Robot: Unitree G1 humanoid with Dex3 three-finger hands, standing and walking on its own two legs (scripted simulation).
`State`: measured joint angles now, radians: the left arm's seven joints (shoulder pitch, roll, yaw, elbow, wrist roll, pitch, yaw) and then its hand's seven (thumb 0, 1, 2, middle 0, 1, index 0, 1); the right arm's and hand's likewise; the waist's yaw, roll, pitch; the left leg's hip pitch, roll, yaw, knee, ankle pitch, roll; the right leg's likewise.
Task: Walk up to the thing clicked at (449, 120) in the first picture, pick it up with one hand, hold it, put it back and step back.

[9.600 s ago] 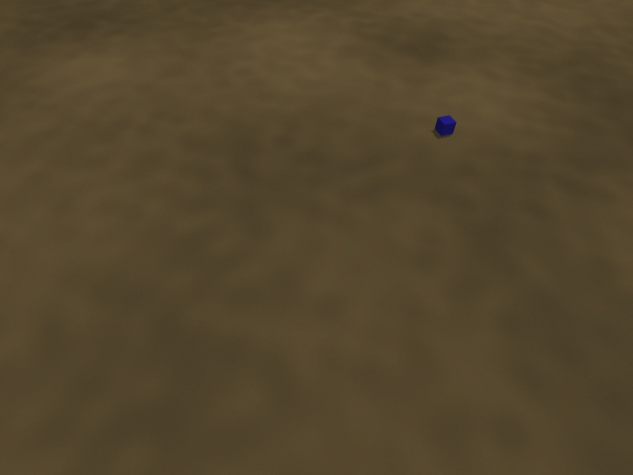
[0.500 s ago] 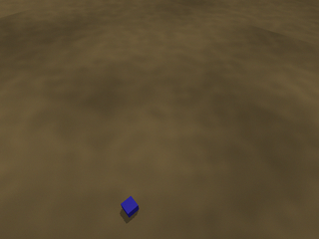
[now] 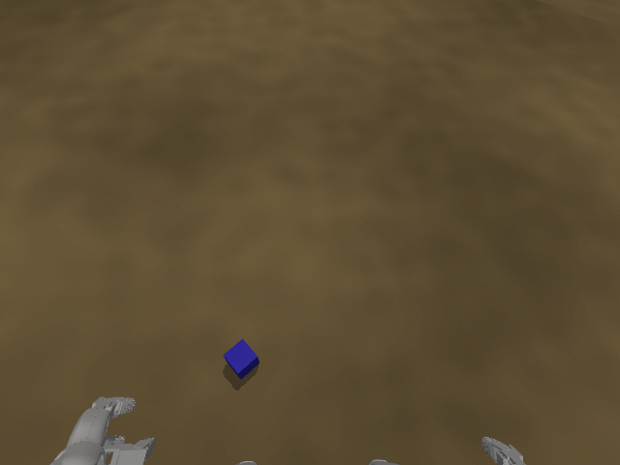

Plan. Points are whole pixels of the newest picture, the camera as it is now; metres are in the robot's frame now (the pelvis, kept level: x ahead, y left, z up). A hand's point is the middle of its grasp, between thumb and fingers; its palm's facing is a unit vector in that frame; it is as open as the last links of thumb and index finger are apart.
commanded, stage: rise first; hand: left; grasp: from above
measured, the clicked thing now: (241, 359) +0.44 +0.20 -0.72
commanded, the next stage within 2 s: none
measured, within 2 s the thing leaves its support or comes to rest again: neither
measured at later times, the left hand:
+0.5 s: hand out of the picture +0.13 +0.26 -0.21, palm faces -0.11 -0.85 -0.52, open 13.9 cm
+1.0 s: hand (164, 427) +0.22 +0.29 -0.39, palm faces -0.30 -0.42 -0.86, open 13.8 cm
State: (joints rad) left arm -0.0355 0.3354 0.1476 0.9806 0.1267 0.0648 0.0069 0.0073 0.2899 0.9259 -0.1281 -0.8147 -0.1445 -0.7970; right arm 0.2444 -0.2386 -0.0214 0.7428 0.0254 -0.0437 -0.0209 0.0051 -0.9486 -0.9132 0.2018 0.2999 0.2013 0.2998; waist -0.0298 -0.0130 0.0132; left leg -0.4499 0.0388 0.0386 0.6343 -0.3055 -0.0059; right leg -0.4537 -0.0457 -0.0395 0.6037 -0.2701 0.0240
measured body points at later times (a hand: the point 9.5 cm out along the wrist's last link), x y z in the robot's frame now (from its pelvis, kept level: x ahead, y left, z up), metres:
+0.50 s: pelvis +0.00 +0.00 -0.07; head +0.10 +0.01 +0.37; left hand +0.14 +0.31 -0.18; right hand +0.17 -0.25 -0.16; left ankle +0.01 +0.12 -0.73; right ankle +0.02 -0.14 -0.73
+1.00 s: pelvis -0.05 -0.01 -0.22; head +0.13 +0.00 +0.19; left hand +0.23 +0.31 -0.34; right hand +0.13 -0.27 -0.35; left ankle +0.00 +0.12 -0.73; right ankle +0.02 -0.14 -0.73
